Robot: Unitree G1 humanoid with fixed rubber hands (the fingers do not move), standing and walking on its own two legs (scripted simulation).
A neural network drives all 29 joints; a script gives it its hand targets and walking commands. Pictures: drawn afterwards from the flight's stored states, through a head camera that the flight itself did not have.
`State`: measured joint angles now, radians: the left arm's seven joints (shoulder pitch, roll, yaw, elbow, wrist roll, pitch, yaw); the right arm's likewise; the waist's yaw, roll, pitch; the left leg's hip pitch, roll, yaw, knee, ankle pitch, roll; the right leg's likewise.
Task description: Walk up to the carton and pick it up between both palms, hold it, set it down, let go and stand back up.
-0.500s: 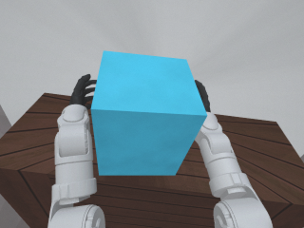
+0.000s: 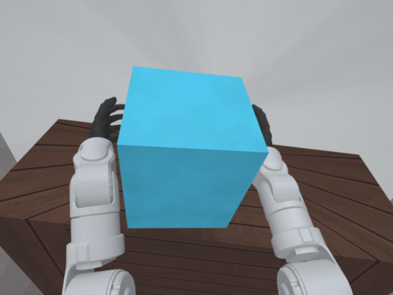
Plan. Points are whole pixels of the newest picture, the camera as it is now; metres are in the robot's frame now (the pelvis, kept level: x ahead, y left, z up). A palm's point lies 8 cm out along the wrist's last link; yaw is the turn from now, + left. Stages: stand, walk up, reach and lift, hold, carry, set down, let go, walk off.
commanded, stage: hold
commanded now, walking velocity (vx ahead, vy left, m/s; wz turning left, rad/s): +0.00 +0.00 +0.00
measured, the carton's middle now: (183, 153) +0.37 +0.01 +0.15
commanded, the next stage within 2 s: none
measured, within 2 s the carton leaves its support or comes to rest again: neither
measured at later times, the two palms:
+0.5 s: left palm (103, 140) +0.36 +0.15 +0.20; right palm (262, 143) +0.36 -0.15 +0.19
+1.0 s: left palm (102, 138) +0.36 +0.15 +0.20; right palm (259, 142) +0.37 -0.15 +0.19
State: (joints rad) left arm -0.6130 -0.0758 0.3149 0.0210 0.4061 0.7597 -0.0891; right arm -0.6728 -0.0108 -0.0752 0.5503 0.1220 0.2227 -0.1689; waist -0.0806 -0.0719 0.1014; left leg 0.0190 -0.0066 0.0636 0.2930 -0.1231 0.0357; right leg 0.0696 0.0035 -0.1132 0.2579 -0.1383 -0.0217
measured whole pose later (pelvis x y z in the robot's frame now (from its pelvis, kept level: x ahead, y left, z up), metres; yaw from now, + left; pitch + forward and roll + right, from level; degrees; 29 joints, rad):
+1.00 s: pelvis +0.00 +0.00 +0.00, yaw +0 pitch -11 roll +0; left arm -0.64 -0.07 0.33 0.07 0.41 0.75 -0.09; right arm -0.70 0.00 -0.11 0.60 0.09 0.22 -0.16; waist -0.08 -0.08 0.09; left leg 0.02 -0.01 0.06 0.29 -0.12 0.03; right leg 0.06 0.00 -0.12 0.26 -0.14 -0.02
